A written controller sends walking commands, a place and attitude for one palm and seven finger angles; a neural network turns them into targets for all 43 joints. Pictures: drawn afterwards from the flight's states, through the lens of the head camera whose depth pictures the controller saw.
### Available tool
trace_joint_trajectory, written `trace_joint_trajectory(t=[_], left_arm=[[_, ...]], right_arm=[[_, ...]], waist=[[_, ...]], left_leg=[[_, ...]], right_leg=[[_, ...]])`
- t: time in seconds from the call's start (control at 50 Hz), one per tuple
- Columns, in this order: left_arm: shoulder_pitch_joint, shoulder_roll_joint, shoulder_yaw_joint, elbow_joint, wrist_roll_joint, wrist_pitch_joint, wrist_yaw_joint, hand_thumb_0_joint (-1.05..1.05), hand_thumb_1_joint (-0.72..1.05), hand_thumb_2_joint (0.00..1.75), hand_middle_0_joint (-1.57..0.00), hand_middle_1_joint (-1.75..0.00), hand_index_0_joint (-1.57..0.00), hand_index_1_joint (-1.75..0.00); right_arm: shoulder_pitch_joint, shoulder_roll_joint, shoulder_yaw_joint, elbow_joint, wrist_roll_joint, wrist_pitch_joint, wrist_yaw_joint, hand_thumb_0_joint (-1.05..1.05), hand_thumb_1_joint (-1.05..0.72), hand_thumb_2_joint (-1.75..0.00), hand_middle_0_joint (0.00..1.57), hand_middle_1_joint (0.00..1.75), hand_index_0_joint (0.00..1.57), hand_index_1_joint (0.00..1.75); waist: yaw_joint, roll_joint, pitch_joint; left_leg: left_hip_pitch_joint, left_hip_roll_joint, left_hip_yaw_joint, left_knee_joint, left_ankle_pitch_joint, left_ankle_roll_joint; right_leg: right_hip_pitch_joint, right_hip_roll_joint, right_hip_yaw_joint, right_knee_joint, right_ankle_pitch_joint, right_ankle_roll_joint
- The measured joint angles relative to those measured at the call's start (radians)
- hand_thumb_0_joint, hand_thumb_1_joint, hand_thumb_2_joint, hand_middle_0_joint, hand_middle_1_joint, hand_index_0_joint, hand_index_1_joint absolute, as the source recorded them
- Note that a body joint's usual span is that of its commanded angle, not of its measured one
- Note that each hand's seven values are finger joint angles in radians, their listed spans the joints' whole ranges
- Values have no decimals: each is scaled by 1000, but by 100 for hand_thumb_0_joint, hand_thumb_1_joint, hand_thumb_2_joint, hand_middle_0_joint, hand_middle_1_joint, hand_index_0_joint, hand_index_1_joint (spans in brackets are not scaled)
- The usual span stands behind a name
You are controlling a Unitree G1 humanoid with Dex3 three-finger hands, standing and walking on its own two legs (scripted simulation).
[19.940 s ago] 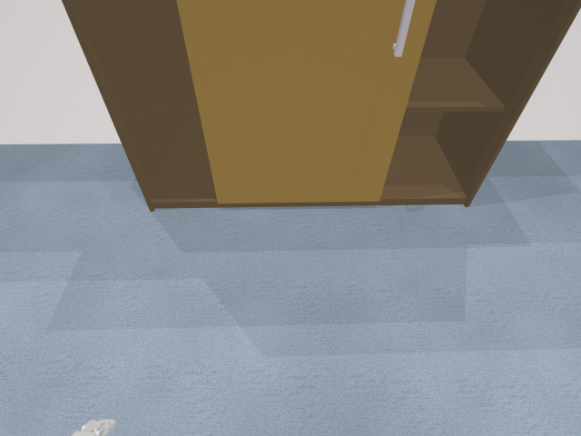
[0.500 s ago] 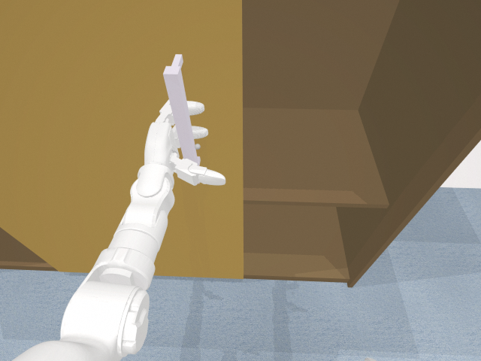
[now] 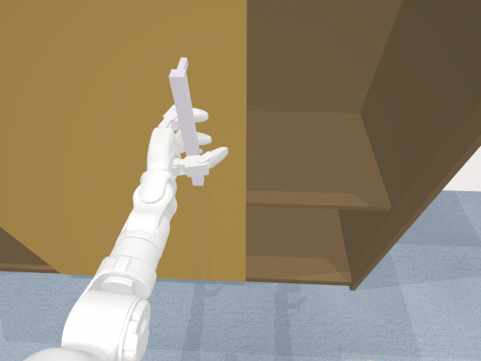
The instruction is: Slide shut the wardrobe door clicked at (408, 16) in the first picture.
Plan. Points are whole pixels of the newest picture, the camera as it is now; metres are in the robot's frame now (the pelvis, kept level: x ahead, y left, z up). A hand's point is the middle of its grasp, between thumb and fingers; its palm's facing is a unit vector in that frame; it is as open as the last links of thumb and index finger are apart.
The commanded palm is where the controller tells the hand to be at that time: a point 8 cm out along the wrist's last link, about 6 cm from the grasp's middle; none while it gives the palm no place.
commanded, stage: grip the handle and tug to test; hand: left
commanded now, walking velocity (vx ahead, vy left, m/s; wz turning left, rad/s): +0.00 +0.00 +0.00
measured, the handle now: (191, 129) +0.48 +0.09 +0.12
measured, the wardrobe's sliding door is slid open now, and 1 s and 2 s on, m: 0.44 0.44 0.42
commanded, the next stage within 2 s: tug the door sideways, standing still in 0.96 s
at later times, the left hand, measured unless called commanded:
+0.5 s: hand (202, 148) +0.44 +0.06 +0.12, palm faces -0.05 -1.00 +0.00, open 5.3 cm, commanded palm +0.41 +0.11 +0.12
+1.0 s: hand (201, 150) +0.43 +0.06 +0.12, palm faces -0.05 -1.00 +0.01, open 5.6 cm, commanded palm +0.38 +0.12 +0.12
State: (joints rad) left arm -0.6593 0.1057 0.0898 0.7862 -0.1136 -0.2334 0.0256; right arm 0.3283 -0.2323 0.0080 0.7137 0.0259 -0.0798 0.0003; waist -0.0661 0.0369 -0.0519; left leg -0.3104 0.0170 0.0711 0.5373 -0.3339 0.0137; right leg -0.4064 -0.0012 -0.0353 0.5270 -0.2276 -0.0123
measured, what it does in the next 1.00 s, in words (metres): stands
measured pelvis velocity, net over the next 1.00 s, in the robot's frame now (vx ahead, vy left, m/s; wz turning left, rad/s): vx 0.03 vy -0.01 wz -0.02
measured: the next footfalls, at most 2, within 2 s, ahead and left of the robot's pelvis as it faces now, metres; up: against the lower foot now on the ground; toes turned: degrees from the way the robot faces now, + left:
none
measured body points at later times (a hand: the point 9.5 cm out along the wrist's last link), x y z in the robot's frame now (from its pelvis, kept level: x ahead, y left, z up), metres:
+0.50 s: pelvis +0.01 +0.00 +0.00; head +0.04 -0.02 +0.45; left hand +0.43 +0.12 +0.13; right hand +0.08 -0.25 -0.13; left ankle -0.04 +0.11 -0.73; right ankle +0.02 -0.11 -0.73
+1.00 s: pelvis +0.03 -0.01 +0.00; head +0.06 -0.02 +0.45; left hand +0.43 +0.12 +0.13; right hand +0.13 -0.25 -0.12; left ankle -0.04 +0.11 -0.73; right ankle +0.02 -0.11 -0.73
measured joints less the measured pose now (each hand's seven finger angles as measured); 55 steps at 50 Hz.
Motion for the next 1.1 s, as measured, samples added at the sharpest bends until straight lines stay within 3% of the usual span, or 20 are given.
trace_joint_trajectory(t=[0.28,0.68,0.9,1.1], left_arm=[[-27,0,3,22,2,5,-4,1,75,84,-44,-138,-44,-138],[9,-12,-25,-45,-2,35,29,0,76,83,-43,-140,-40,-140],[140,-13,-21,-221,-12,93,26,1,78,80,-37,-140,-35,-140],[293,-28,-54,-457,-6,183,24,2,77,78,-33,-140,-32,-140]], right_arm=[[-15,2,6,-5,-3,-1,-1,1,-90,-90,20,30,20,30],[-6,2,-4,-4,-4,6,7,1,-90,-90,20,30,20,30],[-11,4,-8,-45,1,7,18,1,-90,-90,20,30,20,30],[-38,7,-12,-83,2,26,23,2,-90,-90,20,30,20,30]], waist=[[1,-2,-2],[13,5,-5],[10,14,-15],[22,16,-16]], left_leg=[[-2,0,-2,-2,-1,-1],[4,2,-12,-7,-4,-7],[52,13,7,-42,-12,-12],[104,16,7,-74,-13,-14]], right_leg=[[-3,0,-2,2,-4,-1],[2,1,-11,3,-14,-6],[37,17,7,-21,-20,-9],[93,22,9,-58,-35,-8]])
